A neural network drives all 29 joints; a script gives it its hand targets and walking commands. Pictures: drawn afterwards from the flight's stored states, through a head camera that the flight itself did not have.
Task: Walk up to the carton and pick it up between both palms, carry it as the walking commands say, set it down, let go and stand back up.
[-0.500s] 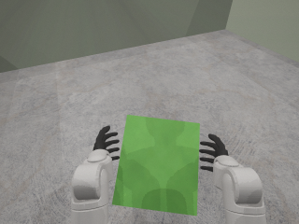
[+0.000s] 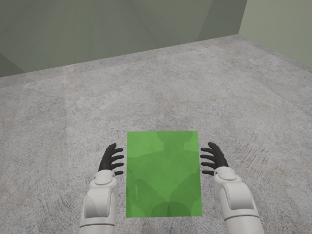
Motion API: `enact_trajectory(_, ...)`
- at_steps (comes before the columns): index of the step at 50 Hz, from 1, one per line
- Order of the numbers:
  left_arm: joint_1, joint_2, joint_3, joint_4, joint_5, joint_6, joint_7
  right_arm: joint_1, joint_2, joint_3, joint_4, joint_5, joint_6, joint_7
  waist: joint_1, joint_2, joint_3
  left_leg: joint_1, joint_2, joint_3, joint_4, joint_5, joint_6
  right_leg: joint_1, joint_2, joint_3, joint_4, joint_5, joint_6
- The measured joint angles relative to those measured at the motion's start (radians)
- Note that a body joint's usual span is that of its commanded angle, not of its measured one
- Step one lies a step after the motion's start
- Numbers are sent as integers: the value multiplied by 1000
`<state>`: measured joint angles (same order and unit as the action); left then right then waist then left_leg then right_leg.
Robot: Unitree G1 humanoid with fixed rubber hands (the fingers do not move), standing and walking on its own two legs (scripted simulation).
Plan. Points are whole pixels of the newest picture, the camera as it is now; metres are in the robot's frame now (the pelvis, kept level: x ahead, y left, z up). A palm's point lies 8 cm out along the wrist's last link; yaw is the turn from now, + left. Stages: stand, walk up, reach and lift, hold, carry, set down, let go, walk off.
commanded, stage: hold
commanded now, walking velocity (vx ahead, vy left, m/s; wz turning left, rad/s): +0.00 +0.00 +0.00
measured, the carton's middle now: (161, 169) +0.35 +0.02 -0.06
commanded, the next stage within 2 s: set down in 0.16 s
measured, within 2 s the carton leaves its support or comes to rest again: neither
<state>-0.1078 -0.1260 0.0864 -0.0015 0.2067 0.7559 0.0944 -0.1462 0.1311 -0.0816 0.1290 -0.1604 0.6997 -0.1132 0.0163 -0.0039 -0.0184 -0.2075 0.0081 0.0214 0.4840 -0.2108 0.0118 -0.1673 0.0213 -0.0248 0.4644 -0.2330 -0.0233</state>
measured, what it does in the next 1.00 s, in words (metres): stands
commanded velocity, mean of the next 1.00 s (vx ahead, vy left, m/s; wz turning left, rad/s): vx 0.00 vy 0.00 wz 0.00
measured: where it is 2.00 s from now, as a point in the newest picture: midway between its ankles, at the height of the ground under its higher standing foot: outside the picture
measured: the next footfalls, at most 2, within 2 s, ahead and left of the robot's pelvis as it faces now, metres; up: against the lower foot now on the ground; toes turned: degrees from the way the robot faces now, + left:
none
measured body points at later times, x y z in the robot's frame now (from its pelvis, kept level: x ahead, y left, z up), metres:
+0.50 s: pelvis -0.02 +0.00 +0.00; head -0.05 +0.02 +0.45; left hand +0.30 +0.16 +0.03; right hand +0.30 -0.14 +0.02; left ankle +0.04 +0.11 -0.74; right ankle +0.02 -0.11 -0.74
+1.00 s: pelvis +0.01 -0.01 +0.00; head +0.12 +0.01 +0.43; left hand +0.34 +0.16 -0.06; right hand +0.34 -0.14 -0.07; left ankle +0.04 +0.11 -0.74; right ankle +0.02 -0.11 -0.74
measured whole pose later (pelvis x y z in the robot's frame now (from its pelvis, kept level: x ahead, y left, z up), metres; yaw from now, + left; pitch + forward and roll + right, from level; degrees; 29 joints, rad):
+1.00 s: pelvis +0.01 -0.01 +0.00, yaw +0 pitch +12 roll +0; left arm -0.39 -0.19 0.42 0.46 0.41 0.30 -0.02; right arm -0.37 0.18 -0.31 0.55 -0.37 0.32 -0.03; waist 0.02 -0.03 0.03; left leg -0.51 -0.01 0.00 0.48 -0.18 0.01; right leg -0.49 0.02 -0.02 0.51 -0.21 -0.03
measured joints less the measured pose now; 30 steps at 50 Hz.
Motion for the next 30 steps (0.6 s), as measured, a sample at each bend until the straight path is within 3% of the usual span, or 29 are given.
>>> enact_trajectory(5,-143,-11,54,161,26,-9,-41,-100,9,-110,124,-30,11,22,0,0,2,4,-3,-3,0,5,16,3,0,0,3,1,0)
enact_trajectory(8,-169,-12,92,248,42,-15,-45,-137,5,-122,179,-39,41,30,0,-4,29,4,-5,-6,0,-6,23,3,0,0,3,-8,0)
enact_trajectory(11,-151,-13,100,257,43,-16,-35,-135,16,-122,182,-40,52,30,0,-7,60,5,-7,-12,-3,53,8,3,1,2,2,47,0)
enact_trajectory(17,-186,-33,106,280,46,-33,18,-161,32,-162,226,-66,3,25,0,-11,60,5,-8,-14,-2,39,5,3,2,3,4,34,0)
enact_trajectory(20,-276,-53,182,377,107,-82,-36,-226,53,-261,316,-130,-65,34,0,-12,59,5,-10,-15,0,37,9,1,2,3,13,17,0)
enact_trajectory(24,-315,-64,268,440,168,-152,-105,-265,68,-320,365,-163,-111,48,0,-14,58,5,-11,-15,0,33,10,1,2,6,13,12,0)
enact_trajectory(27,-315,-70,322,452,191,-169,-118,-286,77,-356,404,-191,-129,102,0,-22,59,5,-12,-15,1,25,7,0,2,7,13,10,-1)
enact_trajectory(30,-315,-68,329,452,199,-173,-113,-289,78,-368,444,-211,-149,120,0,-32,64,5,-13,-15,0,14,4,-1,2,9,13,10,-3)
